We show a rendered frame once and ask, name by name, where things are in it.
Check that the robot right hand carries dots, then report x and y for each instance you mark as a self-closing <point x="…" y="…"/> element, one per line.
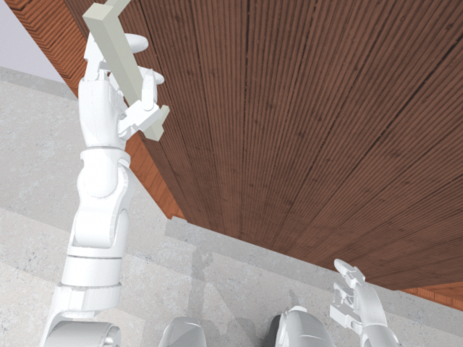
<point x="362" y="307"/>

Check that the robot thigh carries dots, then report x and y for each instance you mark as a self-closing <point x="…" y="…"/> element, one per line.
<point x="302" y="329"/>
<point x="183" y="332"/>

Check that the robot left hand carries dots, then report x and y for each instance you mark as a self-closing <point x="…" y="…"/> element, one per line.
<point x="101" y="101"/>

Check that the robot right thigh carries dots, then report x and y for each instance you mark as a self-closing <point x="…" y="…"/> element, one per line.
<point x="302" y="329"/>

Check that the robot left forearm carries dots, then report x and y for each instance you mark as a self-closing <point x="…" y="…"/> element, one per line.
<point x="90" y="281"/>

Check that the robot right forearm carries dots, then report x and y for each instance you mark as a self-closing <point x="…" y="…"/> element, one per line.
<point x="378" y="336"/>

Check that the wardrobe door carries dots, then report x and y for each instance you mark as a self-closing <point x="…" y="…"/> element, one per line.
<point x="451" y="290"/>
<point x="318" y="129"/>

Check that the robot left thigh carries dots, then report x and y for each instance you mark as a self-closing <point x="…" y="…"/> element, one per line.
<point x="183" y="332"/>

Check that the handle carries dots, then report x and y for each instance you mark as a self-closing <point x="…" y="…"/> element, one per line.
<point x="103" y="22"/>

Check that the robot left upper arm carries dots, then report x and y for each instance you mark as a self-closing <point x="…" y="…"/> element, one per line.
<point x="84" y="334"/>

